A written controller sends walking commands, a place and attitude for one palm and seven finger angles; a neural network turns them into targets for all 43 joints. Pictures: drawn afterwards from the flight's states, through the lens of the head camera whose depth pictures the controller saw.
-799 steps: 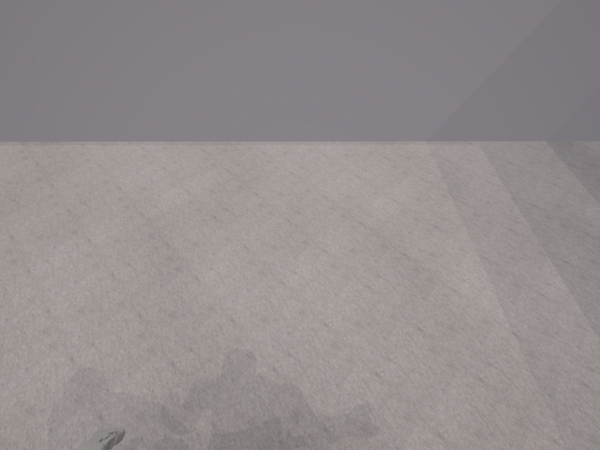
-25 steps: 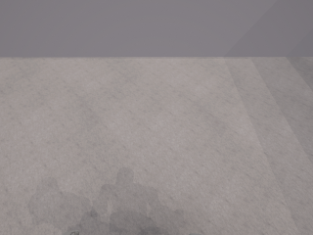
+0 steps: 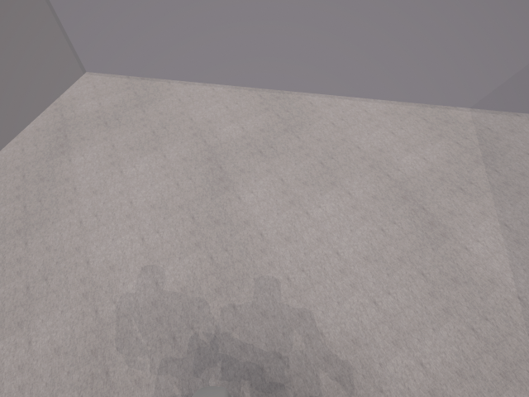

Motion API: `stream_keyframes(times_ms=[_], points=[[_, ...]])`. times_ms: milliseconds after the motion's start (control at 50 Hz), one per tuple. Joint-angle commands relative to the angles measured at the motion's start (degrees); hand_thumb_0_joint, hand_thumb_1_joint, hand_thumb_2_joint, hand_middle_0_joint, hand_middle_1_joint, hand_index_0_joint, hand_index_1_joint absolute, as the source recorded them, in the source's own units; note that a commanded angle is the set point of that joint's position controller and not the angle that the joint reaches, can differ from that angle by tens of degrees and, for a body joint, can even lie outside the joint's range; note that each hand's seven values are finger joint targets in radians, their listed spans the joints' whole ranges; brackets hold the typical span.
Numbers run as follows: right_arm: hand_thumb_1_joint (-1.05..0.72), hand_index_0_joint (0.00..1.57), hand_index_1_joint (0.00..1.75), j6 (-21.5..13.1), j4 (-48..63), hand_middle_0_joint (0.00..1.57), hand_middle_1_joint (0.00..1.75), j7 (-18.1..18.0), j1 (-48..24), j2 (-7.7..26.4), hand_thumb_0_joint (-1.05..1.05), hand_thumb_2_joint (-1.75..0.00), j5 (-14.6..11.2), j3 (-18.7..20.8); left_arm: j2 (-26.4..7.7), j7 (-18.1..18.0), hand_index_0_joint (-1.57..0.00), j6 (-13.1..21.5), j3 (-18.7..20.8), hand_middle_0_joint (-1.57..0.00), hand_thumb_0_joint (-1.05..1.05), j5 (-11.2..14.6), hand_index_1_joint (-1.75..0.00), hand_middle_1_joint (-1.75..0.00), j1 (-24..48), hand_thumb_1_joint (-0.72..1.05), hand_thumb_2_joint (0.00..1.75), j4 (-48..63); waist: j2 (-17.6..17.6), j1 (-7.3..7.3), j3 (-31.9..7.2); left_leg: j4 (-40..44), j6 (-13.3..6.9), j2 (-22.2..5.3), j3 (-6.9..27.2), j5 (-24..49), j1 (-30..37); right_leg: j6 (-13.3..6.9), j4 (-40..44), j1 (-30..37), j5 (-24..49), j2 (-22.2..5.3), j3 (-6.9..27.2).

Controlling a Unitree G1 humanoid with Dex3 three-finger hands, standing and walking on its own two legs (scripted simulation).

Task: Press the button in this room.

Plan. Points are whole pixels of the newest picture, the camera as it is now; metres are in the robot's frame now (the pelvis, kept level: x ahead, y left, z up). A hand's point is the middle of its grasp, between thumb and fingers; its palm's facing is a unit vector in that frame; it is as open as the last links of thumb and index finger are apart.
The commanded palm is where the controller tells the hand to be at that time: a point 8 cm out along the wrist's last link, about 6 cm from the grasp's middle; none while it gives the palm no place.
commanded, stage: turn or walk to find it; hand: left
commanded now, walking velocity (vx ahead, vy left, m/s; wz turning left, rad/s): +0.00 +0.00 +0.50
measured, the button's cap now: out of the picture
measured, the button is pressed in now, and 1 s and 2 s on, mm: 0 0 0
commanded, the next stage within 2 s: none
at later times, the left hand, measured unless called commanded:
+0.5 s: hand out of the picture +0.03 +0.26 -0.16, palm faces +0.23 -0.94 -0.26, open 7.4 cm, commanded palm none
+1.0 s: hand out of the picture -0.08 +0.18 -0.15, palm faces +0.48 -0.83 -0.27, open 7.4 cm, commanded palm none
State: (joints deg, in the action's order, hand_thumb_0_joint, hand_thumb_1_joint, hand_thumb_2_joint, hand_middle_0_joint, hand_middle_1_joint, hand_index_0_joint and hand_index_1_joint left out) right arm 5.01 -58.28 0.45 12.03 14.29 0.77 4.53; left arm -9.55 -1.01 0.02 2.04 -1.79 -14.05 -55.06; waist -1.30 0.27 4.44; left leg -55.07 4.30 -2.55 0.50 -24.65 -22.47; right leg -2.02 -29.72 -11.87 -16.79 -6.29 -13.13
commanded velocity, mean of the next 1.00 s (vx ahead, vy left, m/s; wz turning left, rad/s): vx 0.00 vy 0.00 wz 0.50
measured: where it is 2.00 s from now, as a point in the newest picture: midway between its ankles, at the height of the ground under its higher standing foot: outside the picture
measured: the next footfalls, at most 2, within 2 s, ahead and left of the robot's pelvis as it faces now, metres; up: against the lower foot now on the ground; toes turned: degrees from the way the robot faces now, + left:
left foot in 0.14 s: +0.01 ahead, +0.15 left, +0.00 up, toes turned +9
right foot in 0.62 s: +0.04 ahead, -0.09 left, +0.00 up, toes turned +13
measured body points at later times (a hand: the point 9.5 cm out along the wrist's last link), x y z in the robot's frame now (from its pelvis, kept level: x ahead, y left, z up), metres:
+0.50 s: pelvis -0.02 +0.03 +0.00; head +0.00 +0.04 +0.45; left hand +0.01 +0.31 -0.14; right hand +0.10 -0.19 -0.14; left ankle -0.03 +0.14 -0.74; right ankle +0.00 -0.11 -0.69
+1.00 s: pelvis -0.04 -0.02 +0.00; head +0.00 -0.03 +0.45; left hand -0.11 +0.22 -0.13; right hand +0.12 -0.23 -0.16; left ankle -0.14 +0.12 -0.68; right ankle +0.00 -0.10 -0.74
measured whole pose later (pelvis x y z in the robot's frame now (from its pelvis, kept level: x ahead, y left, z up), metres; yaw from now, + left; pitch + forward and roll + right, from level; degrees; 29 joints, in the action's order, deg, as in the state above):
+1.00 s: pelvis -0.04 -0.02 +0.00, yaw +29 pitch -1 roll +2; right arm 5.2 -56.9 1.0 12.0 14.8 0.8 4.8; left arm -9.8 -0.8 -0.3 1.9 -1.8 -12.9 -53.4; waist -1.1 -0.2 5.1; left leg -55.0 4.5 -2.9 -0.1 -24.6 -22.9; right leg -1.5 -30.3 -12.0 -16.6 -7.6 -14.1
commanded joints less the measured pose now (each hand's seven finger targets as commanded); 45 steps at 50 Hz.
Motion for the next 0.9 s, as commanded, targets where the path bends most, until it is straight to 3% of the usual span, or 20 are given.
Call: stream_keyframes(times_ms=[0,40,80,100,120,140,220,280,460,520,560,580,600,620,640,660,680,720,760,880], points=[[-0.90,0.20,0.30,-2.78,6.00,0.20,0.30,0.12,-5.25,1.69,0.00,-0.90,-0.47,-0.41,-13.73,-0.84,-0.20,0.28,3.48,-0.20,0.00,-0.02,-0.30,-0.30,-3.84,0.90,0.90,1.86,12.72,3.02,-5.11,10.38,-0.80,0.51,-3.58,-2.94,-1.29,-6.68,6.64,8.50,29.04,-15.45,11.62],[-0.90,0.20,0.30,-3.16,5.70,0.20,0.30,0.00,-3.17,1.93,0.00,-0.90,-0.49,-0.46,-14.44,-0.75,-0.20,-0.01,3.70,-0.20,0.00,0.10,-0.30,-0.30,-2.58,0.90,0.90,1.85,13.15,1.67,-6.54,17.22,-1.25,1.07,-5.47,0.94,3.05,-5.24,3.97,7.45,28.29,-15.30,9.50],[-0.90,0.20,0.30,-3.71,5.00,0.20,0.30,0.06,0.14,3.31,0.00,-0.90,-0.32,-0.22,-14.12,-0.60,-0.20,-0.45,3.74,-0.20,0.00,0.74,-0.30,-0.30,-0.87,0.90,0.90,1.81,9.72,-1.04,-7.50,28.67,-2.24,0.66,-5.42,12.10,12.73,-1.35,-1.25,1.15,20.77,-13.60,6.16],[-0.90,0.20,0.30,-4.28,4.78,0.20,0.30,0.13,2.14,6.56,0.00,-0.90,-0.16,0.52,-12.07,-0.47,-0.20,-0.88,3.50,-0.20,0.00,1.13,-0.30,-0.30,-1.10,0.90,0.90,2.58,-0.41,-2.19,-8.77,34.46,-4.16,-4.66,2.46,18.12,20.07,1.83,-10.49,-6.44,11.06,-9.67,3.40],[-0.90,0.20,0.30,-4.48,5.17,0.20,0.30,-0.20,3.99,12.32,0.00,-0.90,0.24,1.89,-8.18,-0.09,-0.20,-1.23,2.43,-0.20,0.00,1.37,-0.30,-0.30,-0.62,0.90,0.90,4.72,-17.65,-3.21,-7.74,36.51,-10.60,-18.74,20.46,37.16,24.76,6.44,-22.18,-20.91,-17.05,-1.91,1.82],[-0.90,0.20,0.30,-3.82,4.00,0.20,0.30,-0.48,6.02,14.01,0.00,-0.90,0.21,2.14,-8.80,-0.38,-0.20,-1.90,1.94,-0.20,0.00,0.84,-0.30,-0.30,2.94,0.90,0.90,5.55,-13.54,-4.63,-7.55,36.44,-14.97,-22.11,19.69,40.43,20.92,5.96,-29.13,-20.13,-21.00,-1.35,6.97],[-0.90,0.20,0.30,-4.20,6.24,0.20,0.30,-1.51,-2.87,9.03,0.00,-0.90,0.45,0.51,-9.70,0.45,-0.20,-2.24,2.77,-0.20,0.00,0.76,-0.30,-0.30,3.77,0.90,0.90,3.39,-9.43,-1.01,-2.61,36.77,-12.65,-12.38,11.94,32.27,13.93,6.35,-35.02,-20.26,-8.33,-1.11,11.23],[-0.90,0.20,0.30,-4.64,6.78,0.20,0.30,-1.39,-2.28,8.95,0.00,-0.90,0.12,0.54,-9.55,0.49,-0.20,-2.12,2.63,-0.20,0.00,0.86,-0.30,-0.30,2.27,0.90,0.90,2.88,-5.79,-0.47,-4.46,36.69,-12.15,-10.17,10.30,33.42,15.43,7.12,-34.76,-19.32,-5.01,-0.02,11.34],[-0.90,0.20,0.30,-4.09,6.71,0.20,0.30,-1.11,1.34,9.21,0.00,-0.90,0.69,1.71,-8.17,-0.10,-0.20,-1.71,1.94,-0.20,0.00,1.30,-0.30,-0.30,7.57,0.90,0.90,6.62,-7.49,-2.45,-6.14,34.29,-14.48,-10.55,17.93,34.12,16.23,7.23,-19.51,-15.32,-9.46,2.39,12.28],[-0.90,0.20,0.30,-3.78,7.25,0.20,0.30,-0.99,0.34,9.30,0.00,-0.90,0.79,1.86,-8.12,-0.14,-0.20,-1.23,1.88,-0.20,0.00,1.68,-0.30,-0.30,5.82,0.90,0.90,6.67,-8.45,-1.53,-7.04,32.10,-13.52,-8.71,19.73,36.30,12.04,6.38,-9.35,-7.40,-7.44,4.58,11.24],[-0.90,0.20,0.30,-3.68,7.69,0.20,0.30,-0.90,-0.97,8.74,0.00,-0.90,0.35,1.98,-8.90,-0.28,-0.20,-0.67,2.20,-0.20,0.00,1.78,-0.30,-0.30,1.93,0.90,0.90,5.58,-7.04,0.73,-8.43,28.85,-11.05,-6.26,19.14,31.69,6.50,5.99,2.04,2.17,1.98,4.66,10.55],[-0.90,0.20,0.30,-3.70,7.98,0.20,0.30,-0.69,-0.90,6.98,0.00,-0.90,-0.05,1.85,-11.01,-0.55,-0.20,-0.15,2.65,-0.20,0.00,1.46,-0.30,-0.30,-0.46,0.90,0.90,5.21,-2.01,1.88,-9.71,25.17,-8.19,-3.15,17.12,23.22,0.49,5.23,9.05,10.26,6.07,1.02,13.51],[-0.90,0.20,0.30,-3.78,8.91,0.20,0.30,-0.31,-0.05,3.29,0.00,-0.90,-0.53,1.29,-16.23,-1.07,-0.20,0.46,3.70,-0.20,0.00,0.52,-0.30,-0.30,-2.03,0.90,0.90,5.20,12.85,2.56,-10.81,13.85,-3.93,3.98,8.40,6.12,-10.49,0.80,13.29,18.16,7.01,-13.02,27.01],[-0.90,0.20,0.30,-3.62,10.18,0.20,0.30,-0.51,-2.24,4.01,0.00,-0.90,-0.07,1.50,-18.11,-1.20,-0.20,0.30,3.92,-0.20,0.00,0.54,-0.30,-0.30,-2.09,0.90,0.90,5.82,16.70,3.36,-8.15,1.63,-2.28,6.54,3.77,-9.42,-12.37,-5.68,13.99,10.87,14.36,-22.72,34.25],[-0.90,0.20,0.30,-2.95,9.34,0.20,0.30,-0.39,-1.80,5.58,0.00,-0.90,0.34,1.96,-15.99,-1.35,-0.20,0.24,3.64,-0.20,0.00,0.81,-0.30,-0.30,0.54,0.90,0.90,6.54,11.71,2.03,-6.53,-6.96,-2.72,4.14,6.27,-7.39,-10.68,-7.57,14.01,4.79,11.61,-21.18,29.83],[-0.90,0.20,0.30,-2.26,7.79,0.20,0.30,-0.10,-0.29,5.32,0.00,-0.90,0.58,2.13,-13.82,-1.45,-0.20,0.41,3.50,-0.20,0.00,0.94,-0.30,-0.30,4.27,0.90,0.90,7.35,13.85,0.33,-3.73,-11.16,-2.63,2.89,6.82,-4.62,-10.47,-6.52,15.36,0.16,6.06,-18.28,26.93],[-0.90,0.20,0.30,-1.79,6.62,0.20,0.30,0.19,0.73,4.91,0.00,-0.90,0.66,2.24,-12.73,-1.22,-0.20,0.24,2.97,-0.20,0.00,0.99,-0.30,-0.30,6.62,0.90,0.90,7.92,10.67,-0.93,-1.30,-14.67,-2.27,2.48,5.38,-1.30,-10.05,-5.19,15.27,-2.27,3.41,-15.51,23.46],[-0.90,0.20,0.30,-1.51,5.13,0.20,0.30,0.75,3.48,3.62,0.00,-0.90,0.76,1.92,-10.44,-1.09,-0.20,0.50,2.18,-0.20,0.00,0.94,-0.30,-0.30,8.43,0.90,0.90,8.56,8.75,-2.60,-0.52,-16.48,-1.36,1.70,3.40,3.74,-9.62,-3.05,13.50,-2.13,8.49,-11.69,15.75],[-0.90,0.20,0.30,-1.49,4.85,0.20,0.30,0.81,3.74,3.50,0.00,-0.90,0.64,1.68,-10.29,-1.02,-0.20,0.88,2.20,-0.20,0.00,0.95,-0.30,-0.30,5.68,0.90,0.90,7.79,11.39,-1.58,-1.92,-16.17,-0.37,1.39,2.37,5.36,-10.54,-2.88,12.62,1.69,12.67,-11.10,13.12],[-0.90,0.20,0.30,-1.63,6.22,0.20,0.30,0.69,-2.12,3.09,0.00,-0.90,0.37,0.91,-12.25,-1.04,-0.20,0.66,2.91,-0.20,0.00,0.39,-0.30,-0.30,-0.38,0.90,0.90,5.45,11.03,1.49,-3.19,-4.69,0.63,0.00,-0.43,0.59,-8.68,-5.16,10.67,7.14,19.42,-14.04,11.68]])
